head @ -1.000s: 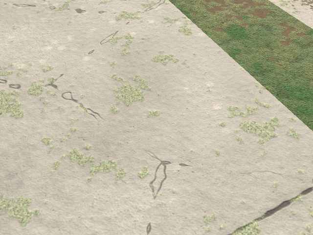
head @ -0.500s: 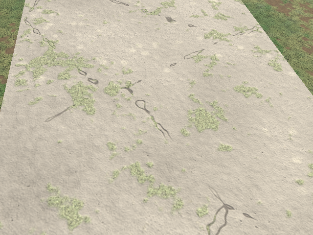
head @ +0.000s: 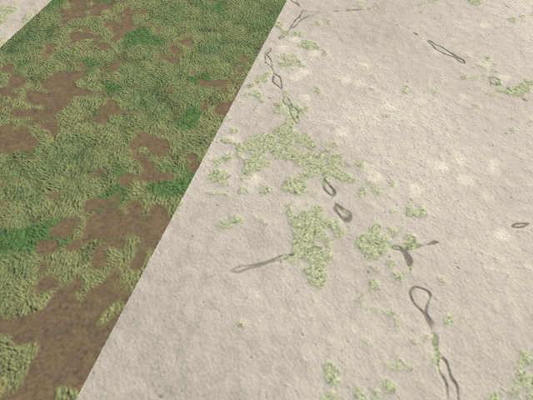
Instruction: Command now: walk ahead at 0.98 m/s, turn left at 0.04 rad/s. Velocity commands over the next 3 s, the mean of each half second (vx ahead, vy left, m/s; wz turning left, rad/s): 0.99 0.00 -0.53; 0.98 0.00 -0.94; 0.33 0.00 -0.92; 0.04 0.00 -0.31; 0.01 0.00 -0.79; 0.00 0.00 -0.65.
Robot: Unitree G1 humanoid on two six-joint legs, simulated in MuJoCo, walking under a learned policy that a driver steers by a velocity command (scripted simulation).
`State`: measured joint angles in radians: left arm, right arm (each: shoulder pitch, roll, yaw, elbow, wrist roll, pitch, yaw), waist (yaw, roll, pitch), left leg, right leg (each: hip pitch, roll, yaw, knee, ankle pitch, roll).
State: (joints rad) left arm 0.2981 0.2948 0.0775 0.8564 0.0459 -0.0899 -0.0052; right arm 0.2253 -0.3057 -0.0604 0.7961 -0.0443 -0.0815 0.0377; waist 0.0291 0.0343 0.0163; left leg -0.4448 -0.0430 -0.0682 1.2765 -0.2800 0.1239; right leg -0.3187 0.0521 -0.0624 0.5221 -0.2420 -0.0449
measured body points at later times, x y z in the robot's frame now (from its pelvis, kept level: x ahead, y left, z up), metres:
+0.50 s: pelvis +0.45 +0.01 +0.01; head +0.47 +0.00 +0.46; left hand +0.69 +0.22 -0.09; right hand +0.35 -0.27 -0.11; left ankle +0.39 +0.14 -0.73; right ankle +0.48 -0.12 -0.64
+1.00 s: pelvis +0.85 -0.19 +0.00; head +0.87 -0.22 +0.45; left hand +1.04 +0.02 -0.12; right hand +0.88 -0.52 -0.05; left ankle +1.13 -0.19 -0.67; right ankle +0.74 -0.15 -0.73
